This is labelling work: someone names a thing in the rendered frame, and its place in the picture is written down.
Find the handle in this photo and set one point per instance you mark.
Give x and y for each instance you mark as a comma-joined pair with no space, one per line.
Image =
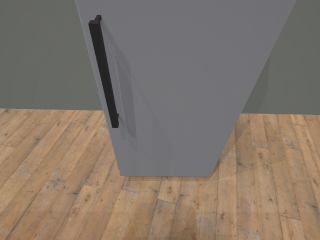
100,53

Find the fridge door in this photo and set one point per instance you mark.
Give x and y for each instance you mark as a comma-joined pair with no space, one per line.
181,73

